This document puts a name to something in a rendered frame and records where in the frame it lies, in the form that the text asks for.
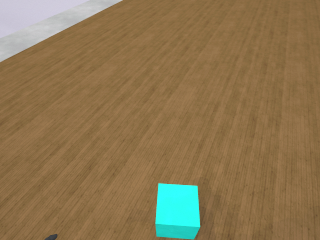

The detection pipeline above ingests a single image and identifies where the carton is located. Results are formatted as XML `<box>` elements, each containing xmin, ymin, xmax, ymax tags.
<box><xmin>155</xmin><ymin>183</ymin><xmax>200</xmax><ymax>240</ymax></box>

